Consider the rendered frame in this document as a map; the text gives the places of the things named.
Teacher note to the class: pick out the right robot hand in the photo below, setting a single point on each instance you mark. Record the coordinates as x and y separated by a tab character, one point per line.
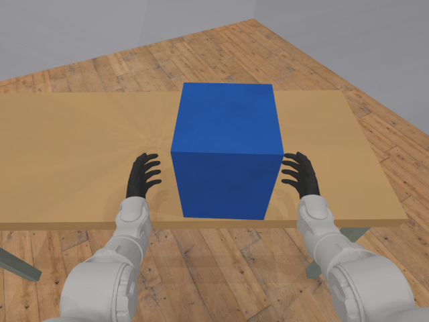
307	183

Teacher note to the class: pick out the table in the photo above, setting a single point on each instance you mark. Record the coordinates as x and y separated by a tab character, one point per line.
65	161

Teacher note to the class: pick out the left robot upper arm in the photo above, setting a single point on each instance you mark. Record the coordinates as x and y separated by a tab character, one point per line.
100	292

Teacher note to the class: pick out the robot left forearm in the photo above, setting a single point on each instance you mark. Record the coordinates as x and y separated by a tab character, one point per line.
129	242

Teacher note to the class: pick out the carton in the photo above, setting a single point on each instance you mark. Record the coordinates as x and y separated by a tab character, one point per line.
227	150

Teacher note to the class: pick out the right robot upper arm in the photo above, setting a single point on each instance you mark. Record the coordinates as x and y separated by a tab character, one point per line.
372	290

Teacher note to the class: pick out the robot right forearm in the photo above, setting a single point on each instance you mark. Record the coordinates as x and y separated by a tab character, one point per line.
323	240

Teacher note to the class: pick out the left robot hand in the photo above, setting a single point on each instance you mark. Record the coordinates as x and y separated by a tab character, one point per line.
137	185

